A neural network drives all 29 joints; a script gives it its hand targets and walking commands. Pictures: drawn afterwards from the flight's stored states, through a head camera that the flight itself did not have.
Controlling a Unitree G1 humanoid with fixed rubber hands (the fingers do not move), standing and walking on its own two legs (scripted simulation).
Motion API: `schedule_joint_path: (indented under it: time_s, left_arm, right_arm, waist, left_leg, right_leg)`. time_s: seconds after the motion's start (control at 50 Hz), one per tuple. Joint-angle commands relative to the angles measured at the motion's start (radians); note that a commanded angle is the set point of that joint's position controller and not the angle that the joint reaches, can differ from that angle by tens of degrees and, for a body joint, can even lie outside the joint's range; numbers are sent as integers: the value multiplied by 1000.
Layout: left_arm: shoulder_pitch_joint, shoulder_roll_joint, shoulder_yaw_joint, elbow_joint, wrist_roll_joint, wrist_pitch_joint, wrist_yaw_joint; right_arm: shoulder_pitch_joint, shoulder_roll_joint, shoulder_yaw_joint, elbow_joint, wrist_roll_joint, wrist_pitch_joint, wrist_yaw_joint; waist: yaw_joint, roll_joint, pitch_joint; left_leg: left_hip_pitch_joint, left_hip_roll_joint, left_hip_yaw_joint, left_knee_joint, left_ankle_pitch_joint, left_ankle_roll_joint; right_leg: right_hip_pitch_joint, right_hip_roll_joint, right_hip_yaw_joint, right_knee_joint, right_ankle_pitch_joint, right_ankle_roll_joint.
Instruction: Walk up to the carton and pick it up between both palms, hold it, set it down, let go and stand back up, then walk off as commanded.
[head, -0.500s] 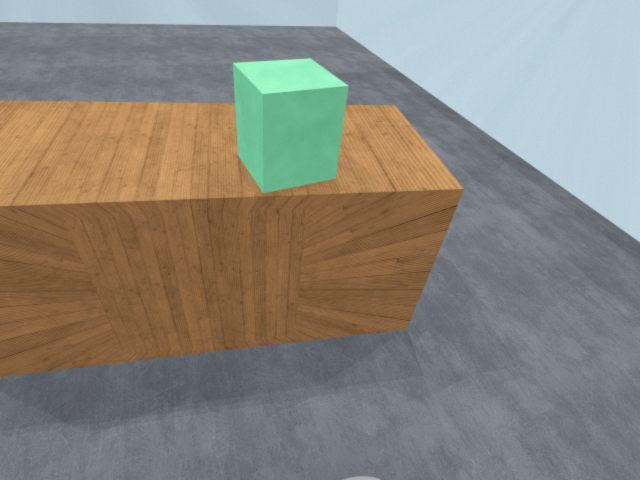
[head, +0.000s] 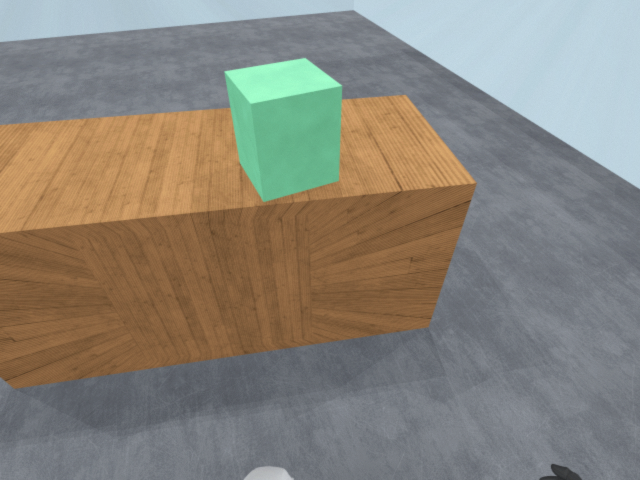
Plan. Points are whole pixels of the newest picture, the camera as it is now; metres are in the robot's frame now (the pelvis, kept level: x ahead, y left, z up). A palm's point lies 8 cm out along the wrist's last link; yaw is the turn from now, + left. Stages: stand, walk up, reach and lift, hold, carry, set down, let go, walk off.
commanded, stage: walk off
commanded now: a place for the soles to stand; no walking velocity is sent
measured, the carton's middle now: (284, 129) +0.90 +0.10 +0.02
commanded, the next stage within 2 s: none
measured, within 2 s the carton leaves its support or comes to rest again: neither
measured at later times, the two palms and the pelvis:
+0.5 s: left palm (140, 393) +0.29 +0.32 -0.14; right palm (528, 465) +0.17 -0.27 -0.11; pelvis +0.14 +0.04 -0.02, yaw -1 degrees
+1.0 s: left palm (110, 394) +0.30 +0.37 -0.15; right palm (482, 375) +0.30 -0.25 -0.11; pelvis +0.20 +0.07 -0.02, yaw -1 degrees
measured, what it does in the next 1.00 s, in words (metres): walks ahead: left foot, then right foot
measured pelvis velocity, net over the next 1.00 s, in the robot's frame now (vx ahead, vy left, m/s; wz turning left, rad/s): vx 0.20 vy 0.07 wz -0.02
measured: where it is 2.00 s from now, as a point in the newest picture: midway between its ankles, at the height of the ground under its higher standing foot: outside the picture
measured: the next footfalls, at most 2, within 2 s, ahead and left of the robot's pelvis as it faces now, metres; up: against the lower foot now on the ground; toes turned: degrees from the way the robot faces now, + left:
left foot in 0.12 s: +0.18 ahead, +0.19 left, +0.00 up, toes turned -6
right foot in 0.38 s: +0.18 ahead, -0.06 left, +0.00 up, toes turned +0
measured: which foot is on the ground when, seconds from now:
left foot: up 0.00-0.10, down 0.12-1.00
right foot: down 0.00-0.12, up 0.14-0.36, down 0.38-0.64, up 0.66-0.80, down 0.82-1.00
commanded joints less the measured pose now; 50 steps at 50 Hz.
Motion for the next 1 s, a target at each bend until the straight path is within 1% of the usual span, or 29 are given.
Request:
schedule_joint_path:
  time_s: [0.0,0.06,0.08,0.1,0.12,0.14,0.16,0.2,0.24,0.32,0.36,0.38,0.4,0.42,0.44,0.52,0.58,0.6,0.62,0.64,0.66,0.78,0.82,0.84,0.86,0.88,0.9,0.94,0.98]
  left_arm:
    - [-103,240,49,-112,2,-16,7]
    - [-94,212,36,-131,1,3,-7]
    - [-130,204,32,-144,3,8,-15]
    - [-168,196,32,-159,8,11,-23]
    - [-150,177,46,-187,11,7,-33]
    - [-195,142,47,-205,4,-5,-37]
    - [-254,193,60,-167,-1,-7,-35]
    - [-245,206,67,-127,2,-8,-45]
    - [-213,194,58,-107,1,13,-60]
    - [-224,179,51,-113,-12,32,-61]
    - [-194,220,61,-97,-13,9,-40]
    - [-181,281,62,-99,-22,-8,-34]
    - [-188,283,53,-103,-23,-10,-30]
    - [-193,253,45,-102,-14,-4,-30]
    - [-203,239,44,-104,-7,4,-25]
    - [-270,200,37,-104,-1,16,-11]
    - [-333,178,27,-99,6,16,-20]
    - [-363,179,38,-109,-1,19,-26]
    - [-369,159,48,-128,-5,12,-21]
    - [-399,149,52,-95,-6,17,-19]
    - [-391,161,52,-76,-2,15,-24]
    - [-327,149,29,-22,6,-21,-27]
    - [-283,167,43,-10,2,-33,-17]
    - [-273,182,41,-6,-3,-36,-16]
    - [-261,205,48,-6,-4,-27,-19]
    - [-228,216,53,4,-3,-24,-21]
    - [-245,215,49,-4,-5,-12,-19]
    - [-311,208,47,-23,1,14,-8]
    - [-362,204,40,-51,1,29,-3]
  right_arm:
    - [-48,-126,-37,-103,-1,-20,-11]
    - [-16,-109,-36,-47,11,-36,-22]
    - [39,-107,-42,-16,15,-46,-30]
    - [133,-117,-57,28,10,-69,-37]
    - [218,-171,-81,59,-1,-87,-45]
    - [191,-252,-84,89,18,-107,-49]
    - [186,-235,-69,103,22,-114,-50]
    - [118,-182,-68,78,3,-112,-58]
    - [1,-166,-66,60,-3,-100,-63]
    - [-20,-123,-41,56,-7,-85,-55]
    - [-39,-149,-46,50,12,-95,-52]
    - [-21,-174,-60,62,25,-97,-48]
    - [8,-153,-70,78,27,-95,-55]
    - [1,-113,-65,87,22,-87,-61]
    - [-18,-102,-55,95,19,-86,-54]
    - [-71,-74,-31,132,38,-79,-46]
    - [-61,-80,-38,159,43,-97,-59]
    - [-20,-128,-45,164,35,-107,-64]
    - [-42,-170,-63,167,48,-111,-59]
    - [-66,-174,-54,168,48,-104,-54]
    - [-77,-169,-53,153,39,-98,-55]
    - [-124,-214,-47,200,48,-98,-65]
    - [-163,-219,-53,181,48,-105,-59]
    - [-159,-212,-52,182,55,-105,-58]
    - [-158,-202,-54,184,55,-101,-56]
    - [-173,-168,-51,180,58,-101,-58]
    - [-180,-135,-47,176,54,-94,-59]
    - [-180,-132,-34,166,54,-78,-48]
    - [-168,-138,-27,165,54,-72,-50]
  waist:
    - [-50,-135,254]
    - [-45,-147,207]
    - [-79,-156,171]
    - [-135,-57,107]
    - [-134,137,24]
    - [-109,241,72]
    - [-87,56,109]
    - [-53,38,58]
    - [12,93,-10]
    - [53,157,11]
    - [79,60,-14]
    - [60,-32,-131]
    - [29,-91,-222]
    - [14,-84,-196]
    - [12,-34,-139]
    - [-15,-80,24]
    - [-69,-10,23]
    - [-94,155,5]
    - [-91,287,18]
    - [-68,171,85]
    - [-63,104,97]
    - [-25,172,-69]
    - [-4,117,-138]
    - [-8,75,-186]
    - [4,7,-230]
    - [25,-130,-278]
    - [18,-189,-250]
    - [-5,-150,-135]
    - [-22,-168,-67]
  left_leg:
    - [-169,48,-19,-175,-13,4]
    - [-56,49,12,-440,-31,20]
    - [63,29,30,-555,-33,34]
    - [235,0,2,-766,29,66]
    - [360,147,-276,-895,173,127]
    - [473,353,-601,-906,601,287]
    - [431,400,-644,-877,548,328]
    - [440,368,-571,-831,424,308]
    - [371,339,-440,-798,388,260]
    - [92,290,-303,-739,565,150]
    - [48,222,-197,-557,552,81]
    - [41,116,-80,-393,359,27]
    - [37,50,17,-201,-24,3]
    - [8,21,32,-77,-239,7]
    - [-40,19,19,-58,-233,7]
    - [-45,50,-21,-229,-251,5]
    - [184,29,23,-586,-38,28]
    - [326,147,-123,-731,553,78]
    - [346,350,-324,-761,1050,186]
    - [328,393,-369,-781,1036,206]
    - [328,386,-380,-777,920,207]
    - [443,263,-157,-572,1117,78]
    - [377,238,-79,-482,1047,59]
    - [305,181,-32,-439,870,39]
    - [204,114,14,-340,585,18]
    - [110,42,54,-192,128,8]
    - [50,-3,45,-132,-288,12]
    - [3,13,-50,-155,-331,18]
    - [30,13,-44,-231,-308,14]
  right_leg:
    - [-162,-301,398,-316,-336,-142]
    - [-147,-269,312,-156,-25,-127]
    - [-183,-236,234,-37,223,-112]
    - [-224,-164,135,208,536,-76]
    - [-328,-44,19,558,494,-30]
    - [-584,91,-12,726,-200,23]
    - [-633,43,87,787,-244,15]
    - [-645,35,131,803,-227,5]
    - [-497,-12,135,604,-208,2]
    - [-125,-49,94,179,10,-11]
    - [7,-82,84,-21,321,-27]
    - [68,-224,266,1,560,-83]
    - [113,-351,418,27,756,-172]
    - [83,-372,447,22,817,-220]
    - [59,-358,433,12,756,-245]
    - [-66,-315,380,31,731,-203]
    - [-212,-201,226,164,867,-107]
    - [-333,-105,121,371,747,-36]
    - [-438,8,-11,549,94,34]
    - [-532,27,-34,522,-269,45]
    - [-550,19,-5,519,-282,50]
    - [-418,-17,-28,92,10,-9]
    - [-266,-70,-4,45,385,-20]
    - [-157,-96,40,59,569,-38]
    - [-34,-174,150,117,770,-78]
    - [69,-285,310,91,896,-146]
    - [78,-316,367,61,892,-186]
    - [-24,-321,361,54,757,-191]
    - [-118,-299,337,49,726,-171]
